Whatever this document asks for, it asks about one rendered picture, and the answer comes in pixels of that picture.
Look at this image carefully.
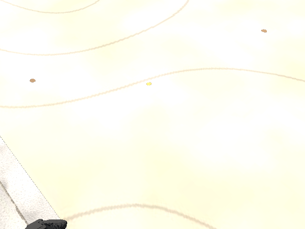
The left robot hand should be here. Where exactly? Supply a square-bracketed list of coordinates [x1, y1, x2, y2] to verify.
[25, 219, 68, 229]

